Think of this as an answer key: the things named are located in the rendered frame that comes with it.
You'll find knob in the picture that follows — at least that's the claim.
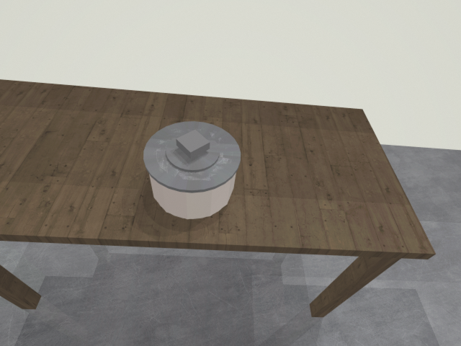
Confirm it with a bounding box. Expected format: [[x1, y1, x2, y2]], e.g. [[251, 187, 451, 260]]
[[176, 130, 210, 159]]

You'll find pot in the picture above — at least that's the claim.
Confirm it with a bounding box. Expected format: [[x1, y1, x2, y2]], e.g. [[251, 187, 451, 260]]
[[149, 173, 236, 219]]

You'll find table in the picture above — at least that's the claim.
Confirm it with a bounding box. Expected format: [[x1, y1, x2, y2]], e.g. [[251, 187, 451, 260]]
[[0, 79, 436, 317]]

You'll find lid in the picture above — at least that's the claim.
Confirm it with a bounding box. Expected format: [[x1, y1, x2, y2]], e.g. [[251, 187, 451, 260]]
[[143, 121, 241, 193]]

